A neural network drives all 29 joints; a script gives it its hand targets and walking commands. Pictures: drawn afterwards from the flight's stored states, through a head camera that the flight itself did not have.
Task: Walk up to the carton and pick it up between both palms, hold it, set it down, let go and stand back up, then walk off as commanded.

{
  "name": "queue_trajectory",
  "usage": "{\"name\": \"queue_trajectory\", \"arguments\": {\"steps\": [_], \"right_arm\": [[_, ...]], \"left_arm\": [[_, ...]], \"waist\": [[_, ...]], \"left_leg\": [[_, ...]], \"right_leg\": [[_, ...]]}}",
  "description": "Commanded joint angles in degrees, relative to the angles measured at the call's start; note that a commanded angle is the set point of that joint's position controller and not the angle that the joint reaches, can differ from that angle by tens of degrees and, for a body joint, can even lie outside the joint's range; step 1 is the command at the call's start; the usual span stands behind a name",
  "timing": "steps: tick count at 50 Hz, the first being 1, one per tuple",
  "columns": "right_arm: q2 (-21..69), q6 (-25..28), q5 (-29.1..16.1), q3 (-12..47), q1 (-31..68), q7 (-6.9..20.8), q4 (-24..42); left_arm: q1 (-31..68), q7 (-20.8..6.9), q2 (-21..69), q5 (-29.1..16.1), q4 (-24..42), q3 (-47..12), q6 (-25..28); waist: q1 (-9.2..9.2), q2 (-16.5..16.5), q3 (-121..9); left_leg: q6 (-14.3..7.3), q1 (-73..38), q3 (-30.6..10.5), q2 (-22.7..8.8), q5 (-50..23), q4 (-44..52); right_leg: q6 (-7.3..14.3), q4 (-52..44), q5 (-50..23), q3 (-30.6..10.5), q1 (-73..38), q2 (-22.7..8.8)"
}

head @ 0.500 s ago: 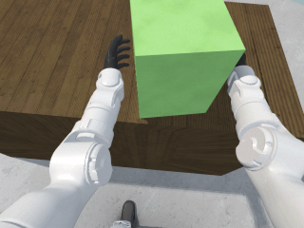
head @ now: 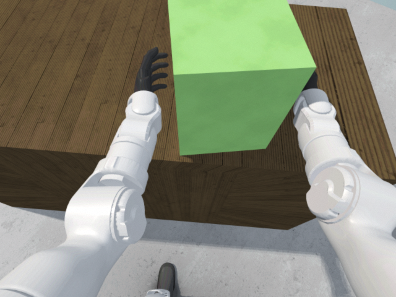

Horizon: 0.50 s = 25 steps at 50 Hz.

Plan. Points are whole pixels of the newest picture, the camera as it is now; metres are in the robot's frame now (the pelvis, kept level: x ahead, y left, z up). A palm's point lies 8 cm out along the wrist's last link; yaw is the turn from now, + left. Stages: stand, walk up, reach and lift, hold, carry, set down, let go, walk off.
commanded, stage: reach and lift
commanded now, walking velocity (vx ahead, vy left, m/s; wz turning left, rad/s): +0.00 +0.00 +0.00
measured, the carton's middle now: (223, 78) +0.54 +0.01 +0.07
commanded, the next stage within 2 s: none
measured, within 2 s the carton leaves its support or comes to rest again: leaves its support in 1.18 s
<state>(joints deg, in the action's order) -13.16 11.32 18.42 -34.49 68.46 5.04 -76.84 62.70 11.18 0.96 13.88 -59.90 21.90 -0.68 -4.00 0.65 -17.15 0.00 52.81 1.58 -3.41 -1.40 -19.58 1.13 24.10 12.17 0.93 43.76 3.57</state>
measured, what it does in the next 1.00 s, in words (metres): stands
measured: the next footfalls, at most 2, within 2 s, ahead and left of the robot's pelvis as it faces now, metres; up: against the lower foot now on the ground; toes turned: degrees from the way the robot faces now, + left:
none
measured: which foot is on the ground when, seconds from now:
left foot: down 0.00-1.00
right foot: down 0.00-1.00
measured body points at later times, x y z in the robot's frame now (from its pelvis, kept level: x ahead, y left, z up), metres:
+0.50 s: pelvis +0.00 +0.00 +0.00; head +0.11 +0.01 +0.43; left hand +0.48 +0.16 +0.08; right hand +0.51 -0.14 +0.10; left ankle +0.07 +0.12 -0.72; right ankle -0.05 -0.10 -0.72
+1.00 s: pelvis -0.02 +0.01 +0.00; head +0.07 +0.03 +0.44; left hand +0.44 +0.17 +0.08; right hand +0.47 -0.12 +0.10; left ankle +0.07 +0.12 -0.72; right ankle -0.05 -0.10 -0.72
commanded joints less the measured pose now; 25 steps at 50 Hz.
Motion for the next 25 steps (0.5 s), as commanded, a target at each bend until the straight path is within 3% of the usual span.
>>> {"name": "queue_trajectory", "arguments": {"steps": [1,2,3,4,5,6,7,8,9,10,11,12,13,14,15,16,17,18,19,20,21,22,23,24,25], "right_arm": [[28.18,5.00,4.24,12.54,25.63,6.70,-4.50],[28.54,4.61,4.59,11.58,25.51,6.66,-5.24],[28.26,4.74,4.80,11.78,26.45,6.61,-4.82],[28.48,5.35,4.87,12.13,26.09,6.69,-2.88],[26.90,5.67,4.17,10.74,27.21,7.21,-3.71],[26.91,6.15,4.90,11.68,25.39,7.21,-5.87],[27.60,5.14,3.91,12.57,25.48,7.23,-5.02],[24.87,4.96,2.16,11.49,24.08,7.62,-6.31],[28.50,4.45,4.44,11.82,25.74,6.86,-8.15],[27.88,4.87,3.40,13.47,26.91,7.05,-4.80],[27.97,5.71,3.89,12.36,27.38,7.39,-5.62],[29.03,6.16,3.17,14.15,26.66,6.99,-6.52],[25.38,6.77,4.29,11.28,26.54,7.55,-7.74],[26.58,6.10,3.25,14.26,21.62,6.53,-7.64],[28.18,6.15,3.15,13.91,23.40,6.33,-6.37],[27.45,6.71,1.43,14.65,23.70,6.79,-6.90],[25.40,6.51,1.45,14.89,23.44,6.59,-6.40],[28.46,6.77,3.23,14.84,25.50,5.67,-7.11],[28.42,6.35,2.32,14.83,22.45,5.58,-5.97],[26.41,6.56,1.03,13.27,24.77,6.20,-5.30],[26.31,6.83,1.72,13.09,25.13,6.38,-5.53],[26.45,6.75,0.36,15.39,26.47,6.04,-4.62],[29.00,5.91,0.71,15.80,21.55,5.55,-6.36],[29.77,6.29,0.29,17.76,24.00,4.90,-3.64],[29.40,6.09,-1.05,16.65,24.14,5.61,-5.01]], "left_arm": [[30.58,-6.18,27.47,0.16,5.62,-10.61,2.88],[30.46,-6.46,27.44,0.32,4.97,-10.41,2.76],[30.42,-6.81,27.97,-0.34,3.42,-10.37,2.15],[28.26,-6.83,28.86,-0.21,2.92,-10.94,2.39],[30.19,-6.21,28.37,-0.33,5.26,-11.71,2.56],[26.67,-6.09,28.86,0.00,2.12,-11.22,2.20],[28.75,-6.59,27.18,-0.09,3.64,-10.62,2.30],[28.33,-5.95,26.24,0.16,6.49,-10.85,2.02],[29.81,-6.93,28.48,0.71,2.54,-10.28,1.64],[28.54,-6.96,27.56,0.27,2.89,-10.52,1.50],[30.10,-6.81,28.60,-1.02,4.01,-12.12,2.31],[27.77,-6.66,28.92,-1.69,1.68,-13.27,2.28],[27.66,-6.48,29.52,-2.16,2.89,-12.57,2.27],[23.03,-7.41,28.01,-1.70,-0.11,-12.06,1.63],[23.08,-7.25,27.31,-1.21,-0.05,-12.04,2.26],[26.60,-6.71,28.19,-2.67,4.77,-14.64,3.15],[22.88,-6.71,29.11,-1.85,1.63,-14.04,2.16],[26.77,-7.70,28.54,-2.67,0.50,-13.81,2.86],[24.19,-7.55,27.87,-1.78,1.18,-13.82,2.76],[26.85,-6.50,29.20,-3.57,6.98,-15.91,2.82],[28.49,-6.59,28.18,-2.00,4.46,-13.53,3.23],[26.95,-6.33,29.32,-3.09,6.61,-14.60,2.92],[24.46,-6.99,27.60,-2.77,4.10,-13.85,2.91],[24.05,-7.08,27.17,-2.11,3.25,-13.26,2.78],[28.18,-6.69,27.77,-2.72,6.94,-15.52,3.17]], "waist": [[0.59,3.99,-51.70],[0.55,2.58,-50.02],[1.28,1.58,-49.55],[0.65,2.55,-50.48],[-0.46,-0.97,-52.13],[-0.79,1.60,-51.41],[-0.78,3.10,-50.97],[-0.44,0.81,-47.88],[-0.29,3.27,-48.95],[-1.13,2.98,-47.39],[-0.77,1.33,-50.91],[-1.06,2.03,-53.34],[-0.64,2.09,-51.28],[-0.62,3.09,-48.25],[0.32,3.52,-50.02],[0.87,2.08,-52.25],[1.49,2.48,-48.85],[1.39,4.77,-51.31],[2.05,3.98,-49.19],[2.10,-0.83,-50.16],[0.51,0.02,-50.11],[0.17,2.62,-49.69],[-0.20,2.88,-49.52],[-0.16,3.66,-49.50],[1.61,0.59,-51.61]], "left_leg": [[-2.04,-55.29,0.19,-3.91,-23.32,-10.30],[-1.66,-54.21,0.04,-3.55,-21.63,-9.62],[-2.81,-58.14,-1.07,-3.67,-24.91,-11.02],[-1.95,-58.75,-0.88,-4.27,-26.91,-11.17],[-0.92,-60.68,-0.35,-4.52,-29.31,-11.34],[-0.99,-59.28,0.18,-4.42,-27.64,-11.18],[-0.55,-54.79,0.67,-4.34,-26.64,-11.02],[-1.02,-56.99,-0.35,-4.35,-26.26,-10.26],[-2.26,-57.29,0.06,-3.89,-24.67,-10.21],[-1.48,-55.52,-0.62,-4.11,-25.55,-9.63],[-0.99,-56.18,0.10,-4.00,-24.34,-10.19],[-1.16,-59.90,-0.54,-4.47,-29.35,-12.13],[-1.25,-58.34,-1.00,-5.22,-30.56,-11.78],[-1.77,-57.25,0.29,-4.22,-27.75,-11.75],[-1.12,-54.71,0.66,-3.34,-25.07,-11.14],[-0.63,-54.08,-0.42,-3.64,-25.97,-11.12],[-1.07,-56.84,-0.72,-3.71,-25.91,-11.13],[-1.78,-53.90,-0.16,-3.09,-21.15,-11.02],[-1.80,-54.46,-0.75,-3.42,-22.68,-10.36],[-0.49,-57.33,-1.45,-4.14,-25.10,-11.23],[-1.27,-59.37,-0.82,-4.05,-25.00,-11.05],[-1.26,-59.16,-1.86,-4.54,-25.84,-10.90],[-1.46,-56.12,0.35,-3.25,-24.37,-10.42],[-2.29,-54.33,0.24,-2.74,-20.10,-9.61],[-1.27,-54.66,-1.10,-2.90,-22.52,-10.34]], "right_leg": [[-5.91,-2.70,-39.97,3.17,-8.45,-5.49],[-6.56,-1.98,-39.72,3.22,-8.88,-6.01],[-6.90,-1.85,-38.66,3.57,-2.54,-6.05],[-5.15,-3.35,-37.26,3.41,-3.68,-5.71],[-3.89,-4.22,-34.13,4.47,-1.20,-4.28],[-3.50,-4.95,-36.20,3.60,-2.61,-4.97],[-3.36,-4.42,-38.15,1.92,-9.45,-4.87],[-4.56,-2.86,-36.22,3.98,-6.09,-4.26],[-4.95,-4.47,-38.57,3.21,-5.16,-5.66],[-4.75,-3.82,-38.64,2.35,-6.07,-5.88],[-5.00,-3.14,-36.10,3.30,-5.51,-5.26],[-4.83,-3.20,-39.62,3.10,-2.30,-5.18],[-3.07,-4.49,-35.23,3.30,0.94,-5.70],[-3.38,-5.65,-39.10,2.89,-3.19,-6.37],[-5.05,-2.98,-41.14,2.85,-9.70,-5.13],[-5.47,-1.08,-42.51,3.26,-10.93,-4.65],[-6.11,-0.88,-41.80,4.49,-8.06,-4.49],[-6.07,-2.26,-42.07,2.49,-9.71,-6.12],[-6.44,-1.08,-41.99,3.64,-10.39,-5.35],[-5.52,-1.03,-40.03,4.27,-7.76,-5.16],[-5.55,-2.48,-36.23,3.89,-5.73,-4.82],[-5.46,-2.30,-39.44,3.27,-6.38,-4.60],[-5.19,-3.26,-40.84,2.85,-10.44,-5.09],[-7.23,-0.66,-44.62,3.01,-13.80,-5.52],[-7.34,1.35,-44.54,3.55,-13.74,-5.16]]}}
